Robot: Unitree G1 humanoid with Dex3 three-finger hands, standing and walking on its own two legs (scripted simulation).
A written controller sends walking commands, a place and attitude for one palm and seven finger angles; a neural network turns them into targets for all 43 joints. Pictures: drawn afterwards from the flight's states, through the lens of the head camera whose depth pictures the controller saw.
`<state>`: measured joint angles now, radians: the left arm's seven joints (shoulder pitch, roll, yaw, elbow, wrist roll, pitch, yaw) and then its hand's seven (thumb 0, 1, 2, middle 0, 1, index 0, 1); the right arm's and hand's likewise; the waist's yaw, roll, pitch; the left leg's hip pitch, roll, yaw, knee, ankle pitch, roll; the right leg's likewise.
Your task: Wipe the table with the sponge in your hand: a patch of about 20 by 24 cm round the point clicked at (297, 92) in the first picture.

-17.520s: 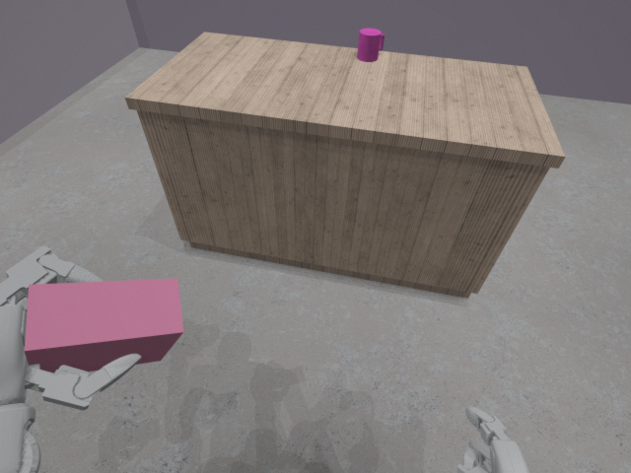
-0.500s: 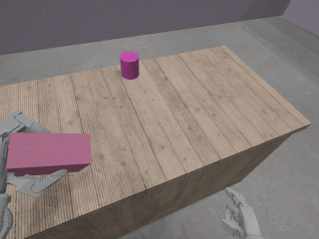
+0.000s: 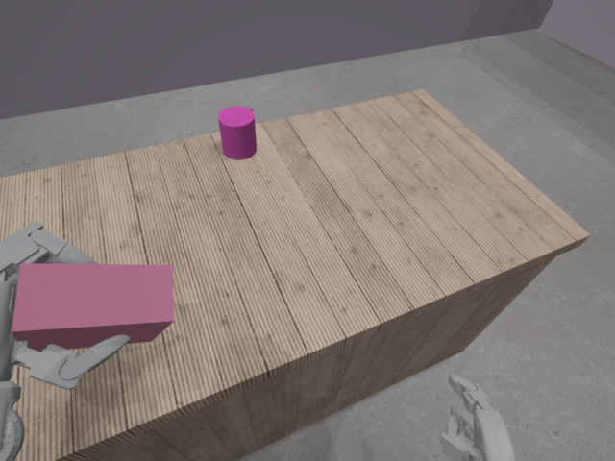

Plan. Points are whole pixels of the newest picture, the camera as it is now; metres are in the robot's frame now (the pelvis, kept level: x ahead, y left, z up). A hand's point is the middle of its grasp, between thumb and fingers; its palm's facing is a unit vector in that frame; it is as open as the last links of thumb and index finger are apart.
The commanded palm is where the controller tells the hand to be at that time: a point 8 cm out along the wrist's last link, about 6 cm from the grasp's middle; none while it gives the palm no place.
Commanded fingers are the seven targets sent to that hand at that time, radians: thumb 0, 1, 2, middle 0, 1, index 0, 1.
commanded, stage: shuffle to correct the standing spot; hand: left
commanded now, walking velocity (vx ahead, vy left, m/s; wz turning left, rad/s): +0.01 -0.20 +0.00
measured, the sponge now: (119, 308) +0.23 +0.21 +0.13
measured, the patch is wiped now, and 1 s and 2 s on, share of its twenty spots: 0.00 0.00 0.00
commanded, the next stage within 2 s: none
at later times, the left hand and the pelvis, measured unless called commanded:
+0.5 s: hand (134, 303) +0.23 +0.19 +0.15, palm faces +0.30 -0.86 -0.42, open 9.8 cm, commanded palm +0.17 +0.23 +0.17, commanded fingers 0.00 0.10 1.30 -1.20 -1.60 -1.20 -1.60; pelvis +0.00 -0.05 -0.01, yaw -1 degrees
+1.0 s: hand (152, 308) +0.22 +0.17 +0.15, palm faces +0.29 -0.85 -0.43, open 9.8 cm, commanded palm +0.16 +0.21 +0.17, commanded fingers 0.00 0.10 1.30 -1.20 -1.60 -1.20 -1.60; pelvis +0.00 -0.06 -0.01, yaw +0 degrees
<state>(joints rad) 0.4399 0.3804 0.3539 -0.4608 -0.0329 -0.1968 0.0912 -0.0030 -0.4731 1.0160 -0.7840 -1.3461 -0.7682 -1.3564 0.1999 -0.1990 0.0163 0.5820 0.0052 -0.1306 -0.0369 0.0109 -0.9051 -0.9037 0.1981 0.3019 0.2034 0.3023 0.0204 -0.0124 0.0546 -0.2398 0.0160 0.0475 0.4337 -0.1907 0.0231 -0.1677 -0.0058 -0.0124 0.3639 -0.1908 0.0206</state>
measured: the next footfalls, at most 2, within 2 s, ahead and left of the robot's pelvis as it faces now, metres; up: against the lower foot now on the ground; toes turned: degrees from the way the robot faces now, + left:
none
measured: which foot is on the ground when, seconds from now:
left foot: down 0.00-1.00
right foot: down 0.00-1.00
